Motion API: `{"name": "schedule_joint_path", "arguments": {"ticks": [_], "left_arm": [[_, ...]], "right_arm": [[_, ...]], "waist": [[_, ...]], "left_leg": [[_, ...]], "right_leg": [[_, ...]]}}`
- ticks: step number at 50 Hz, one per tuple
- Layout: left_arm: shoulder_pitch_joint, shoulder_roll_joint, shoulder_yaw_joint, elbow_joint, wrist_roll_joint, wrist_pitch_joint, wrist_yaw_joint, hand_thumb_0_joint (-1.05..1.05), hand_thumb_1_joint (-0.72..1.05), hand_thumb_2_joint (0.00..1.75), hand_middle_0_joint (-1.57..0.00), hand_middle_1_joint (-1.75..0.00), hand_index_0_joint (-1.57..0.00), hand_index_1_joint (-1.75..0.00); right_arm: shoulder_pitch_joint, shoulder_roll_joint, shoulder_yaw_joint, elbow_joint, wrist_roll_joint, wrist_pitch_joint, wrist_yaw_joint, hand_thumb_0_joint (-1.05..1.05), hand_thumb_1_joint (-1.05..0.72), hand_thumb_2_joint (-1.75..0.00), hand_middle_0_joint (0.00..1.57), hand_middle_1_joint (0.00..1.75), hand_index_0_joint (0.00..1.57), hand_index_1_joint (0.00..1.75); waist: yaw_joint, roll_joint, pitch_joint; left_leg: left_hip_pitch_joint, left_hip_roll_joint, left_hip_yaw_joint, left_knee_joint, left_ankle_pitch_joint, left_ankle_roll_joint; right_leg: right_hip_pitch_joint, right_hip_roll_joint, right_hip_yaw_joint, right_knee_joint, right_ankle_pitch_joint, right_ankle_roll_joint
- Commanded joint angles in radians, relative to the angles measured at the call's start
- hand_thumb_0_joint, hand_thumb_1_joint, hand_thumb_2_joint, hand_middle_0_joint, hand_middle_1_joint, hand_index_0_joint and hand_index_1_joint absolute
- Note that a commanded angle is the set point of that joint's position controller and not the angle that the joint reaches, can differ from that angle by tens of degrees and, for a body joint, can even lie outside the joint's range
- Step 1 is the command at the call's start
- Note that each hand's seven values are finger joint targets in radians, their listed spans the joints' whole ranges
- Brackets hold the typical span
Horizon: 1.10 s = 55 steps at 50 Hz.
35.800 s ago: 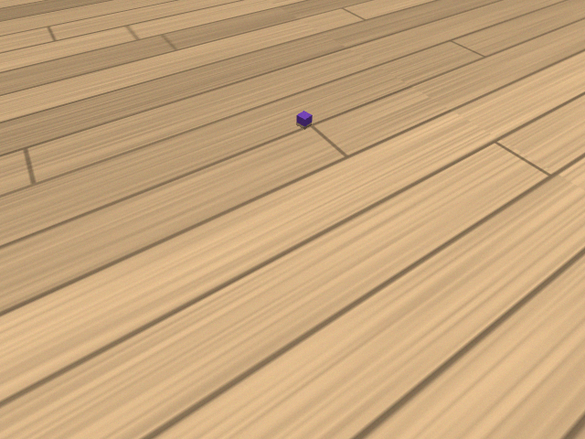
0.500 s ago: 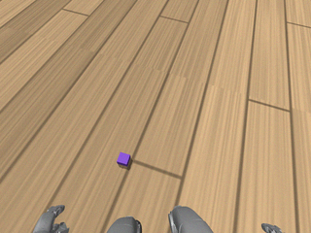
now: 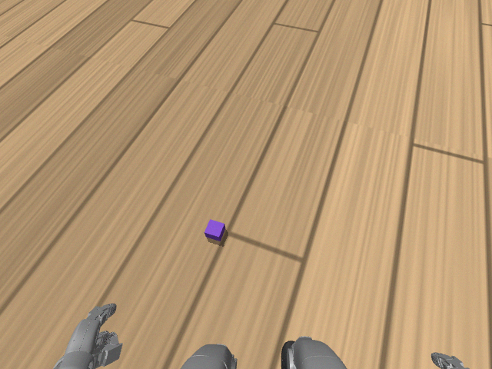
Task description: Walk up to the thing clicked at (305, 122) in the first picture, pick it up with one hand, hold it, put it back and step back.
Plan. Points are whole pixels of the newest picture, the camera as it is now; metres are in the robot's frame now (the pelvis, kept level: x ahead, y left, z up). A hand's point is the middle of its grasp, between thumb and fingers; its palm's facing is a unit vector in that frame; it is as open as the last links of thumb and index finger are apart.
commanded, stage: step back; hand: left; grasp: from above
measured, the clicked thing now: (215, 230) +0.63 +0.20 -0.73
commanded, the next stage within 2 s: none
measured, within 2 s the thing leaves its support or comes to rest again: neither
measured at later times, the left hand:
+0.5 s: hand out of the picture -0.09 +0.25 -0.15, palm faces -0.05 -0.91 -0.40, open 7.4 cm
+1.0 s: hand out of the picture -0.22 +0.23 -0.14, palm faces +0.02 -0.93 -0.35, open 7.4 cm
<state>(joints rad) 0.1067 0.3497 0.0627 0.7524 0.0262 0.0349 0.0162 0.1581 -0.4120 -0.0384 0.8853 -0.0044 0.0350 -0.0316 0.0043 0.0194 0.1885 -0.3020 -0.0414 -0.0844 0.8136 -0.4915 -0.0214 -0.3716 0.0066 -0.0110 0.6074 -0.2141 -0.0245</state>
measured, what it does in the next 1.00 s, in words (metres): walks backwards: left foot, then right foot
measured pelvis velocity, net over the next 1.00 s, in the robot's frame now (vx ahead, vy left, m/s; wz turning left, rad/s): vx -0.33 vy -0.03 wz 0.01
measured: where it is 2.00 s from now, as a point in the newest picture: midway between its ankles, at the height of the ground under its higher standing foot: outside the picture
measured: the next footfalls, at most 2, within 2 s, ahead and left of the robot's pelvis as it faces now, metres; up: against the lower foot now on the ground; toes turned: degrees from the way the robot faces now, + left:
left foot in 0.04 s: +0.01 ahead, +0.12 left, +0.00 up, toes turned -3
right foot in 0.44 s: -0.14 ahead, -0.15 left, +0.00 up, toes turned +0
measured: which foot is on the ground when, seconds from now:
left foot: up 0.00-0.02, down 0.04-0.48, up 0.50-0.78, down 0.80-1.00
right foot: down 0.00-0.08, up 0.10-0.42, down 0.44-0.82, up 0.84-1.00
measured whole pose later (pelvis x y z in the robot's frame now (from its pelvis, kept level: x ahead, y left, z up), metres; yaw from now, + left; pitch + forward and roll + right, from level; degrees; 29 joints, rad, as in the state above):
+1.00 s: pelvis -0.33 -0.03 +0.01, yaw +1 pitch -2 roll -1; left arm 0.14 0.39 0.07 0.82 0.00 0.07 0.01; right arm 0.18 -0.35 -0.03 0.87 -0.04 0.04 -0.01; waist 0.00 -0.02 0.15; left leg -0.31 0.02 -0.05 0.58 -0.24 0.01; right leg -0.44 0.10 0.11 1.15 -0.51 0.00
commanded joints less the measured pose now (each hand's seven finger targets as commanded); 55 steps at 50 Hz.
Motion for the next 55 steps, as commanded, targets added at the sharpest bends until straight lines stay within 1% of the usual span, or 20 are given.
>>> {"name": "schedule_joint_path", "arguments": {"ticks": [1, 3, 4, 5, 9, 16, 22, 23, 24, 25, 26, 29, 33, 38, 40, 42, 43, 46, 52, 55], "left_arm": [[0.019, 0.254, 0.069, -0.067, -0.011, 0.008, 0.009, 0.00, 0.90, 0.90, -0.20, -0.30, -0.20, -0.30], [0.011, 0.202, 0.058, -0.086, -0.016, 0.012, 0.003, 0.00, 0.90, 0.90, -0.20, -0.30, -0.20, -0.30], [-0.047, 0.224, 0.074, -0.089, -0.016, 0.009, 0.012, 0.00, 0.90, 0.90, -0.20, -0.30, -0.20, -0.30], [-0.064, 0.241, 0.082, -0.079, 0.002, 0.009, 0.019, 0.00, 0.90, 0.90, -0.20, -0.30, -0.20, -0.30], [0.095, 0.225, 0.085, 0.001, -0.020, 0.013, 0.005, 0.00, 0.90, 0.90, -0.20, -0.30, -0.20, -0.30], [0.085, 0.201, 0.070, -0.012, -0.008, -0.009, 0.002, 0.00, 0.90, 0.90, -0.20, -0.30, -0.20, -0.30], [0.260, 0.205, 0.076, 0.096, -0.001, -0.019, -0.004, 0.00, 0.90, 0.90, -0.20, -0.30, -0.20, -0.30], [0.256, 0.256, 0.087, 0.095, 0.016, -0.020, -0.005, 0.00, 0.90, 0.90, -0.20, -0.30, -0.20, -0.30], [0.224, 0.351, 0.112, 0.065, 0.020, -0.017, -0.009, 0.00, 0.90, 0.90, -0.20, -0.30, -0.20, -0.30], [0.105, 0.445, 0.126, 0.020, 0.028, -0.013, -0.007, 0.00, 0.90, 0.90, -0.20, -0.30, -0.20, -0.30], [0.002, 0.415, 0.120, -0.018, 0.018, -0.020, 0.003, 0.00, 0.90, 0.90, -0.20, -0.30, -0.20, -0.30], [-0.103, 0.273, 0.091, -0.036, 0.019, -0.025, 0.008, 0.00, 0.90, 0.90, -0.20, -0.30, -0.20, -0.30], [0.074, 0.243, 0.085, -0.015, 0.025, -0.022, 0.016, 0.00, 0.90, 0.90, -0.20, -0.30, -0.20, -0.30], [0.053, 0.261, 0.081, -0.035, 0.001, 0.005, 0.023, 0.00, 0.90, 0.90, -0.20, -0.30, -0.20, -0.30], [0.063, 0.229, 0.058, -0.050, -0.008, 0.021, 0.014, 0.00, 0.90, 0.90, -0.20, -0.30, -0.20, -0.30], [-0.029, 0.228, 0.066, -0.068, -0.020, 0.022, 0.024, 0.00, 0.90, 0.90, -0.20, -0.30, -0.20, -0.30], [-0.046, 0.252, 0.073, -0.060, -0.009, 0.022, 0.028, 0.00, 0.90, 0.90, -0.20, -0.30, -0.20, -0.30], [0.062, 0.233, 0.072, 0.005, -0.025, 0.021, 0.011, 0.00, 0.90, 0.90, -0.20, -0.30, -0.20, -0.30], [0.074, 0.191, 0.051, 0.012, -0.011, -0.015, 0.009, 0.00, 0.90, 0.90, -0.20, -0.30, -0.20, -0.30], [0.159, 0.193, 0.055, 0.086, -0.005, -0.036, 0.013, 0.00, 0.90, 0.90, -0.20, -0.30, -0.20, -0.30]], "right_arm": [[0.124, -0.155, -0.064, -0.039, -0.017, -0.031, 0.003, 0.00, -0.90, -0.90, 0.20, 0.30, 0.20, 0.30], [0.100, -0.257, -0.091, -0.061, -0.042, -0.035, 0.006, 0.00, -0.90, -0.90, 0.20, 0.30, 0.20, 0.30], [0.034, -0.343, -0.104, -0.085, -0.037, -0.029, 0.017, 0.00, -0.90, -0.90, 0.20, 0.30, 0.20, 0.30], [-0.001, -0.349, -0.109, -0.096, -0.043, -0.036, 0.012, 0.00, -0.90, -0.90, 0.20, 0.30, 0.20, 0.30], [-0.103, -0.208, -0.069, -0.124, -0.040, -0.040, 0.005, 0.00, -0.90, -0.90, 0.20, 0.30, 0.20, 0.30], [0.017, -0.212, -0.081, -0.126, -0.023, -0.031, 0.002, 0.00, -0.90, -0.90, 0.20, 0.30, 0.20, 0.30], [-0.064, -0.240, -0.085, -0.151, -0.009, 0.008, 0.015, 0.00, -0.90, -0.90, 0.20, 0.30, 0.20, 0.30], [-0.078, -0.210, -0.078, -0.162, -0.002, 0.012, 0.016, 0.00, -0.90, -0.90, 0.20, 0.30, 0.20, 0.30], [-0.112, -0.154, -0.067, -0.187, 0.008, 0.007, 0.013, 0.00, -0.90, -0.90, 0.20, 0.30, 0.20, 0.30], [-0.113, -0.180, -0.080, -0.174, -0.003, 0.013, -0.002, 0.00, -0.90, -0.90, 0.20, 0.30, 0.20, 0.30], [-0.065, -0.221, -0.098, -0.152, 0.006, 0.015, -0.001, 0.00, -0.90, -0.90, 0.20, 0.30, 0.20, 0.30], [0.045, -0.174, -0.076, -0.084, 0.008, 0.007, 0.010, 0.00, -0.90, -0.90, 0.20, 0.30, 0.20, 0.30], [0.014, -0.139, -0.046, -0.108, 0.003, -0.014, 0.001, 0.00, -0.90, -0.90, 0.20, 0.30, 0.20, 0.30], [0.115, -0.132, -0.057, -0.080, -0.020, -0.029, -0.001, 0.00, -0.90, -0.90, 0.20, 0.30, 0.20, 0.30], [0.125, -0.190, -0.084, -0.061, -0.033, -0.024, 0.000, 0.00, -0.90, -0.90, 0.20, 0.30, 0.20, 0.30], [0.053, -0.363, -0.110, -0.096, -0.037, -0.013, 0.014, 0.00, -0.90, -0.90, 0.20, 0.30, 0.20, 0.30], [-0.011, -0.361, -0.113, -0.107, -0.042, -0.024, 0.007, 0.00, -0.90, -0.90, 0.20, 0.30, 0.20, 0.30], [-0.079, -0.215, -0.065, -0.124, -0.046, -0.025, 0.001, 0.00, -0.90, -0.90, 0.20, 0.30, 0.20, 0.30], [0.001, -0.195, -0.068, -0.116, -0.030, -0.001, 0.010, 0.00, -0.90, -0.90, 0.20, 0.30, 0.20, 0.30], [-0.034, -0.221, -0.069, -0.109, -0.019, 0.020, 0.017, 0.00, -0.90, -0.90, 0.20, 0.30, 0.20, 0.30]], "waist": [[-0.018, -0.172, -0.294], [-0.018, 0.096, -0.267], [-0.055, 0.260, -0.216], [-0.063, 0.227, -0.174], [0.048, 0.097, -0.135], [-0.034, 0.166, -0.245], [0.033, 0.186, -0.303], [0.034, 0.075, -0.263], [0.061, -0.195, -0.189], [0.076, -0.353, -0.117], [0.018, -0.320, -0.050], [-0.059, -0.160, -0.067], [0.047, -0.187, -0.170], [0.019, -0.238, -0.294], [0.017, -0.109, -0.286], [-0.039, 0.244, -0.228], [-0.031, 0.241, -0.172], [0.045, 0.117, -0.171], [-0.005, 0.197, -0.235], [0.013, 0.180, -0.304]], "left_leg": [[0.093, 0.008, 0.088, -0.403, 0.299, 0.033], [0.173, 0.262, -0.274, -0.441, 0.413, 0.139], [0.017, 0.423, -0.450, -0.517, 0.445, 0.295], [-0.075, 0.472, -0.520, -0.531, 0.440, 0.360], [-0.008, 0.262, -0.154, -0.454, 0.528, 0.222], [0.276, 0.293, -0.140, -0.328, 0.653, 0.278], [0.057, 0.224, -0.105, -0.256, 0.423, 0.168], [-0.094, 0.151, -0.103, -0.188, 0.259, 0.117], [-0.271, -0.040, -0.032, -0.001, 0.003, 0.045], [-0.171, -0.049, -0.038, 0.273, -0.109, 0.007], [-0.098, 0.005, -0.118, 0.386, -0.077, 0.013], [-0.155, -0.097, -0.094, 0.417, 0.066, 0.018], [-0.242, -0.058, -0.033, 0.168, 0.000, -0.003], [-0.040, 0.018, 0.065, -0.352, 0.151, 0.021], [0.134, 0.092, -0.062, -0.446, 0.389, 0.056], [-0.011, 0.429, -0.454, -0.512, 0.477, 0.306], [-0.133, 0.481, -0.507, -0.534, 0.465, 0.356], [-0.035, 0.279, -0.152, -0.412, 0.622, 0.245], [0.249, 0.269, -0.130, -0.292, 0.699, 0.253], [0.191, 0.232, -0.089, -0.195, 0.578, 0.195]], "right_leg": [[0.233, -0.192, 0.218, -0.001, 0.331, -0.123], [-0.039, -0.039, 0.131, 0.158, -0.077, -0.028], [-0.062, 0.088, 0.075, 0.374, -0.396, 0.009], [-0.048, 0.080, 0.195, 0.552, -0.437, 0.014], [-0.114, 0.126, 0.215, 0.692, -0.265, 0.007], [-0.086, 0.032, 0.144, 0.304, -0.311, 0.070], [0.235, 0.025, 0.007, -0.200, -0.035, 0.009], [0.255, -0.046, 0.155, -0.196, -0.089, -0.025], [0.169, -0.243, 0.451, -0.289, -0.193, -0.130], [-0.129, -0.435, 0.650, -0.406, -0.286, -0.272], [-0.265, -0.460, 0.646, -0.432, -0.285, -0.273], [-0.087, -0.210, 0.218, -0.261, 0.007, -0.141], [0.262, -0.188, 0.201, -0.147, 0.236, -0.140], [0.371, -0.236, 0.201, 0.041, 0.461, -0.133], [0.130, -0.157, 0.165, 0.101, 0.221, -0.059], [-0.048, 0.054, 0.065, 0.432, -0.428, 0.015], [-0.005, 0.023, 0.176, 0.582, -0.437, 0.014], [-0.056, 0.087, 0.177, 0.662, -0.305, 0.004], [-0.048, 0.010, 0.079, 0.170, -0.319, 0.045], [0.152, 0.029, -0.008, -0.238, -0.081, 0.031]]}}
